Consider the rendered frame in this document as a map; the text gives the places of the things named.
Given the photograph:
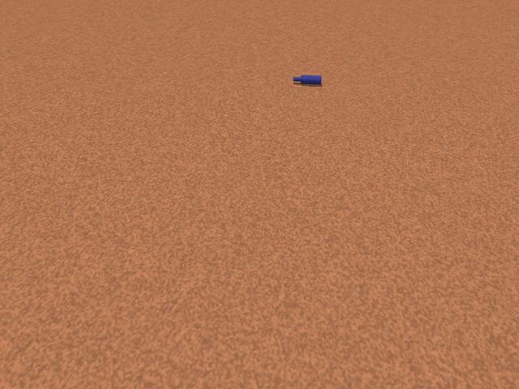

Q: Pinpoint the bottle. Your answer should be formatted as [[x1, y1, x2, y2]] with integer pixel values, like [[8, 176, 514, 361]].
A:
[[294, 75, 322, 85]]

